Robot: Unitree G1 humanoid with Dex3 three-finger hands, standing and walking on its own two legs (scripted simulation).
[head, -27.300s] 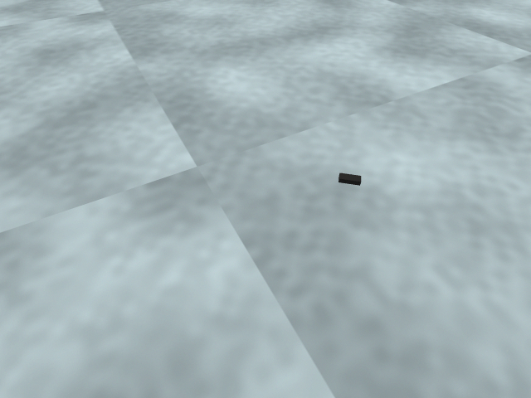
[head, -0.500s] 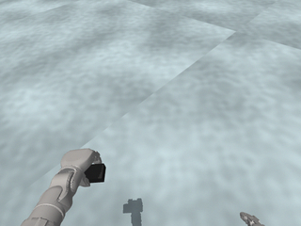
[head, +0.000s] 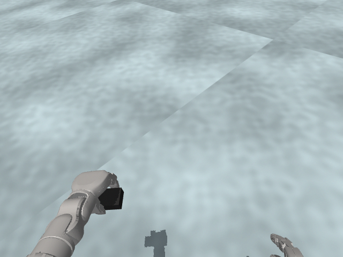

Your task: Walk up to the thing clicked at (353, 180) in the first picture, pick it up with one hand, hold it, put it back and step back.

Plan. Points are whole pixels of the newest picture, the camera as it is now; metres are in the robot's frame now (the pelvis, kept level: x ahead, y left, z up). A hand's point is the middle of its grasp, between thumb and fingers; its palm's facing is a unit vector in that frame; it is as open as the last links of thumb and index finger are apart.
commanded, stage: hold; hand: left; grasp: from above
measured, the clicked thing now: (100, 199) +0.31 +0.23 -0.07
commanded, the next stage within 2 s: crouch in 0.84 s
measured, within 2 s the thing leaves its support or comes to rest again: neither
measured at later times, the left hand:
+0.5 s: hand (97, 201) +0.29 +0.22 -0.03, palm faces -0.44 -0.06 -0.89, open 7.9 cm
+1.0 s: hand (97, 199) +0.29 +0.22 -0.03, palm faces -0.44 -0.05 -0.90, open 8.0 cm
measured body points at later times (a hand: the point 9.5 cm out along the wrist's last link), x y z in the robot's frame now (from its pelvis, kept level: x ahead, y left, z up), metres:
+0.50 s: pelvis +0.00 +0.00 +0.00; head +0.01 -0.02 +0.45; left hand +0.30 +0.22 +0.02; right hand +0.15 -0.25 -0.11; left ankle +0.01 +0.11 -0.73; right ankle +0.01 -0.12 -0.73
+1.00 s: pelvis +0.00 +0.00 +0.01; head +0.01 -0.02 +0.45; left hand +0.31 +0.22 +0.02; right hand +0.15 -0.25 -0.11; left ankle +0.01 +0.11 -0.73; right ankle +0.01 -0.12 -0.73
